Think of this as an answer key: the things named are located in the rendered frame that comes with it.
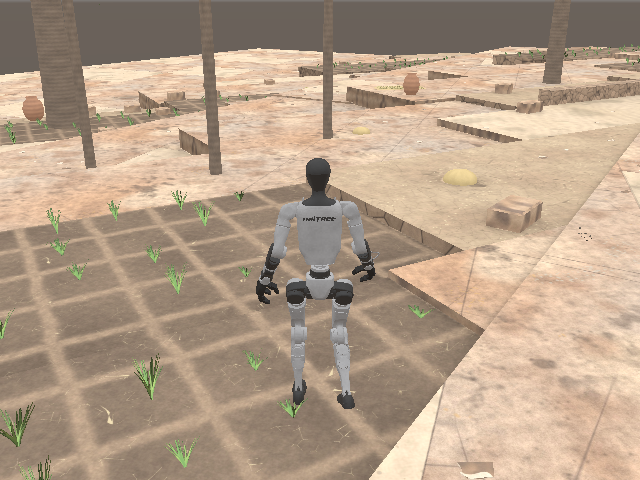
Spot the robot left forearm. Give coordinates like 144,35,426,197
259,243,280,285

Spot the robot right forearm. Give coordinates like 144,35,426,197
357,239,374,270

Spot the robot right upper arm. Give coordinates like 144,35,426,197
340,201,367,255

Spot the robot left upper arm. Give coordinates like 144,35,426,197
271,202,298,259

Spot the right robot hand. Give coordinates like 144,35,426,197
352,265,376,282

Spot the robot right thigh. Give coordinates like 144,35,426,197
330,279,354,344

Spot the robot right foot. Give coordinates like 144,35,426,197
337,391,355,409

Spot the left robot hand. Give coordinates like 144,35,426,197
256,280,279,304

